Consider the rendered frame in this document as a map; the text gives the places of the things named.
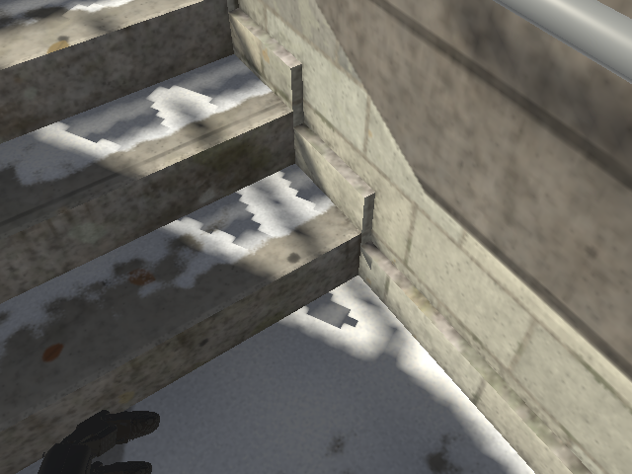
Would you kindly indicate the robot left hand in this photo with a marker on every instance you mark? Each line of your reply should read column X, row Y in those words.
column 94, row 437

